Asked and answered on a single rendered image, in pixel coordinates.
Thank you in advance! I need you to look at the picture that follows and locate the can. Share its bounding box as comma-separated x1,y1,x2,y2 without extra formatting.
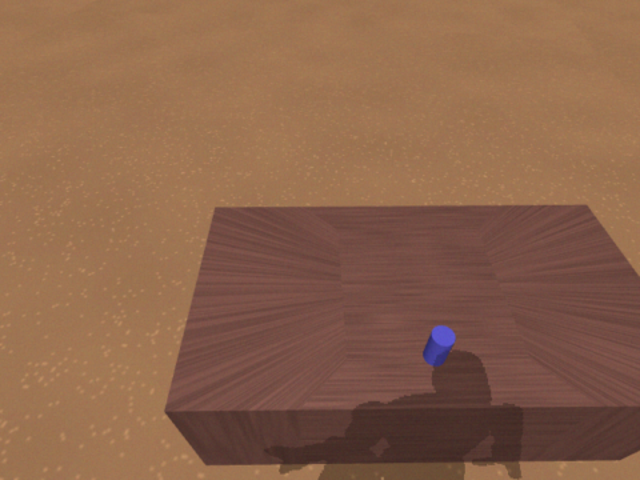
423,325,456,366

